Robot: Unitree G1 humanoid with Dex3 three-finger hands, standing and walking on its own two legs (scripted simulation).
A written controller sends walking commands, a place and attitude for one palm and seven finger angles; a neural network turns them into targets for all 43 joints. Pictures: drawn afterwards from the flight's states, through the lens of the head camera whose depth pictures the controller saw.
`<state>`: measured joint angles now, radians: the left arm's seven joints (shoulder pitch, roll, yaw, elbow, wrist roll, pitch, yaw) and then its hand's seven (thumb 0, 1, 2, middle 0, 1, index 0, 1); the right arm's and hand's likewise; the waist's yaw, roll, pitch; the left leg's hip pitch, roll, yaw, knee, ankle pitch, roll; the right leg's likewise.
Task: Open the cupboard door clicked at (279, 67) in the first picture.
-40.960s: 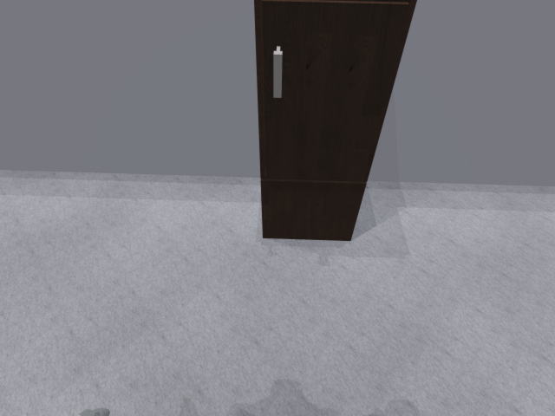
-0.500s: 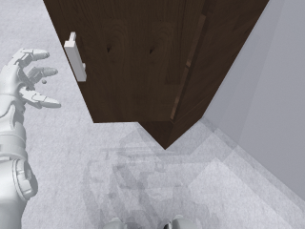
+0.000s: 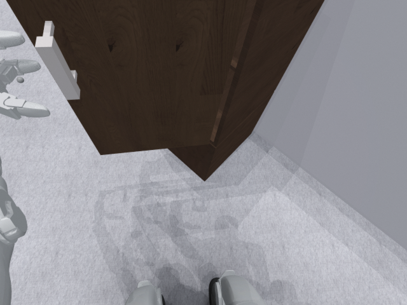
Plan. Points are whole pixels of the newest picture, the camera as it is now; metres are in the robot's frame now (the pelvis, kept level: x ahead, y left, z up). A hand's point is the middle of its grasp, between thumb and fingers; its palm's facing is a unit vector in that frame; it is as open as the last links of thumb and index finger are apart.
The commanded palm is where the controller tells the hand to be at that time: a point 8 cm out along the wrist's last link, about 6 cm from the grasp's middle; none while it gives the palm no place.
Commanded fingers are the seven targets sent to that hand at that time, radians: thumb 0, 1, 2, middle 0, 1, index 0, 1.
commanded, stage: move the hooked fingers beside the handle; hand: left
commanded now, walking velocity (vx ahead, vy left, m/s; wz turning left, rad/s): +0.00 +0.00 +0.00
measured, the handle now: (61, 62) +0.54 +0.21 +0.10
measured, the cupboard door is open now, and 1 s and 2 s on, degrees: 52 52 52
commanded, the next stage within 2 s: slide the fingers in behind the handle in 0.58 s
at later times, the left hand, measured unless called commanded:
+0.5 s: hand (19, 90) +0.48 +0.26 +0.11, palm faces +0.05 -1.00 +0.00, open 14.0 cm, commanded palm +0.46 +0.31 +0.10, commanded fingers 0.00 -0.50 0.30 -0.30 -1.20 -0.30 -1.20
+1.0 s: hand (33, 84) +0.49 +0.25 +0.10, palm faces +0.04 -1.00 +0.01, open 14.0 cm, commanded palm +0.47 +0.29 +0.10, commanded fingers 0.00 -0.50 0.30 -0.30 -1.20 -0.30 -1.20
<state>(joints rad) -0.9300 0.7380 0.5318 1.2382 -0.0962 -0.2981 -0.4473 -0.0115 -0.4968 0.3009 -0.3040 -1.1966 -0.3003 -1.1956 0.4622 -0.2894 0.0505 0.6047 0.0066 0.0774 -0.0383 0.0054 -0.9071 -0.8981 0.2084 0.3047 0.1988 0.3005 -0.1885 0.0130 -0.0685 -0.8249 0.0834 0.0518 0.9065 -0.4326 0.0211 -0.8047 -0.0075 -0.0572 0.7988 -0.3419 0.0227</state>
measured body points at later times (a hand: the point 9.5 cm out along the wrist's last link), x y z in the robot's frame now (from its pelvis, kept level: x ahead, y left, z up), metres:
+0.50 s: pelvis +0.00 +0.00 +0.00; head +0.11 +0.03 +0.44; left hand +0.47 +0.32 +0.11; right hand +0.06 -0.27 -0.10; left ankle -0.01 +0.10 -0.69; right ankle +0.01 -0.14 -0.69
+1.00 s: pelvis +0.00 +0.00 +0.00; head +0.12 +0.02 +0.43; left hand +0.48 +0.30 +0.10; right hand -0.02 -0.28 -0.10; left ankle -0.01 +0.10 -0.69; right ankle +0.01 -0.14 -0.69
